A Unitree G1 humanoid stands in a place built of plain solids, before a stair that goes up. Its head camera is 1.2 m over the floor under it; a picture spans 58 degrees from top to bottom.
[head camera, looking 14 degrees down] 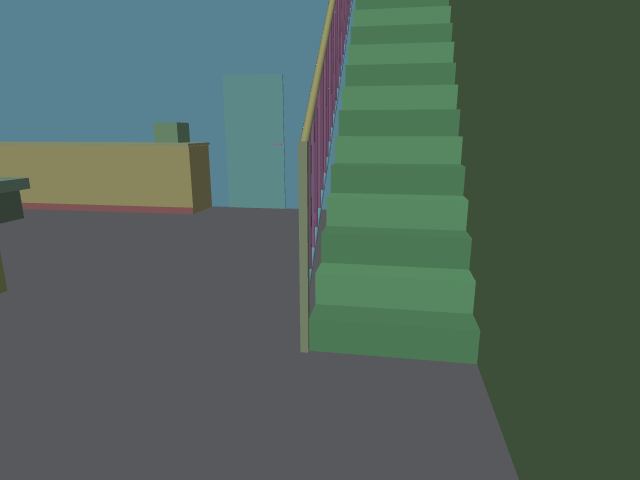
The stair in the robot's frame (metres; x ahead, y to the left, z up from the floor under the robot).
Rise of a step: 0.19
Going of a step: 0.22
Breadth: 0.91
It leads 9 degrees to the right of straight ahead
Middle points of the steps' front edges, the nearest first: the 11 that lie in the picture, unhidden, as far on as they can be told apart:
2.15 -0.39 0.20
2.36 -0.42 0.39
2.58 -0.45 0.59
2.79 -0.49 0.78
3.01 -0.52 0.98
3.22 -0.56 1.17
3.44 -0.59 1.37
3.65 -0.63 1.56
3.86 -0.66 1.76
4.08 -0.70 1.95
4.29 -0.73 2.15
